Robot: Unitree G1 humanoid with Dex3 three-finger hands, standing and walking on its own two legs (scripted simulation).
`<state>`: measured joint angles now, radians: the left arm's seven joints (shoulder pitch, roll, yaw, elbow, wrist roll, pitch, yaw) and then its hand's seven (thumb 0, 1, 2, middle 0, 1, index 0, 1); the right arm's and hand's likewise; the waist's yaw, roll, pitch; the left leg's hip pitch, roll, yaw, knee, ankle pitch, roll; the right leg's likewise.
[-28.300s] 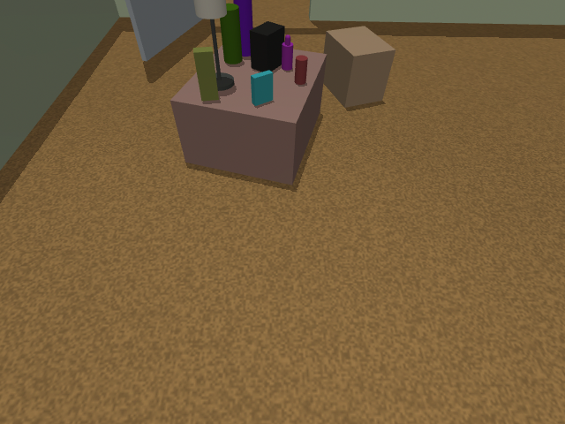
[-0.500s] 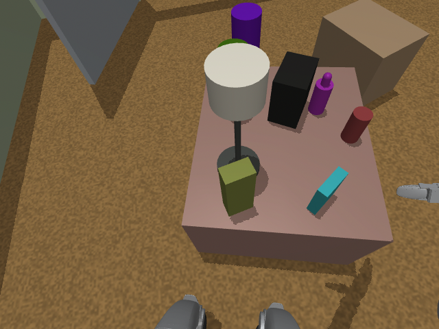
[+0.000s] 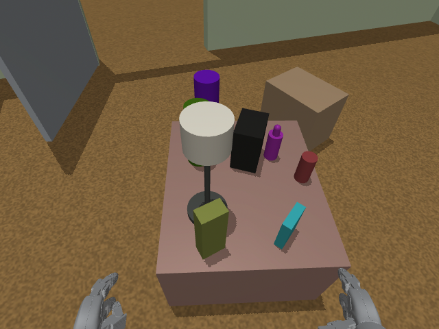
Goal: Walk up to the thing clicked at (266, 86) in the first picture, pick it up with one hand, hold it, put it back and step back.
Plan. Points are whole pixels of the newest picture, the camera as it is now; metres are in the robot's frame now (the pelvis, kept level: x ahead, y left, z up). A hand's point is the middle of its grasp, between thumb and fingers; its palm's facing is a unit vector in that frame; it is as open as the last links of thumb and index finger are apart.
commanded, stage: home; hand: right
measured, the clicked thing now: (289, 226) +0.48 -0.22 -0.29
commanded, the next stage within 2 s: none
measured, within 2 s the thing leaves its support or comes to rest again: neither
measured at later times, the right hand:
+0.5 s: hand out of the picture +0.14 -0.16 -0.07, palm faces +0.04 +0.98 -0.18, open 17.7 cm
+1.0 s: hand out of the picture +0.15 -0.18 -0.07, palm faces +0.04 +0.98 -0.20, open 17.7 cm
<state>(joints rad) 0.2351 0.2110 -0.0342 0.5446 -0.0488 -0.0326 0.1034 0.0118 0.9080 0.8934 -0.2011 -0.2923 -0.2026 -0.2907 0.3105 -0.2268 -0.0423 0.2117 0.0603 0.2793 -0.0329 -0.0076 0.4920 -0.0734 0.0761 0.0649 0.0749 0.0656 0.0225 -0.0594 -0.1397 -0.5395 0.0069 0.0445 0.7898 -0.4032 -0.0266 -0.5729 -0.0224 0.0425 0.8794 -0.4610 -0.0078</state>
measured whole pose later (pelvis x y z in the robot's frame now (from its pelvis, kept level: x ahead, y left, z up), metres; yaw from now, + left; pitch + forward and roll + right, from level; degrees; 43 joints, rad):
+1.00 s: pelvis -0.01 +0.00 -0.02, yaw +0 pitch +11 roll +4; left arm 0.27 0.21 -0.03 0.51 -0.01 -0.23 0.17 0.02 0.90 0.90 -0.20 -0.30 -0.21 -0.30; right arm 0.50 -0.23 -0.03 -0.15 0.04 0.47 -0.01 -0.01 0.59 0.00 0.04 0.03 0.04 0.03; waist 0.03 -0.04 -0.16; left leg -0.66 0.01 0.05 0.93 -0.46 -0.03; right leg -0.70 -0.02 0.06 1.03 -0.52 -0.01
